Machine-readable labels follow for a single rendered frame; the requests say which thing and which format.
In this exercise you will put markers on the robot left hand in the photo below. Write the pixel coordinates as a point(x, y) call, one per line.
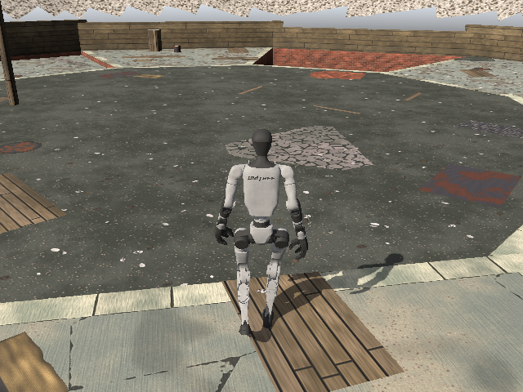
point(224, 233)

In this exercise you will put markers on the left robot upper arm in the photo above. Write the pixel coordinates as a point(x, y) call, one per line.
point(232, 185)

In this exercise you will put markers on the right robot upper arm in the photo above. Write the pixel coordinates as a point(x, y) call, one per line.
point(290, 187)

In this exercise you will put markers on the robot torso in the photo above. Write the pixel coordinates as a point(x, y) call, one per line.
point(261, 197)

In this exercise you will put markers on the robot left forearm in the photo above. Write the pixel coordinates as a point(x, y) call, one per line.
point(223, 215)

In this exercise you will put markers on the robot right forearm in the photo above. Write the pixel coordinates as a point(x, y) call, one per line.
point(298, 223)

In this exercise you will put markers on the robot right shin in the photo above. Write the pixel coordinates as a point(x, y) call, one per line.
point(271, 292)

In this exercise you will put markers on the robot right hand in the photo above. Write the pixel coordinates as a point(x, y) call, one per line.
point(303, 247)

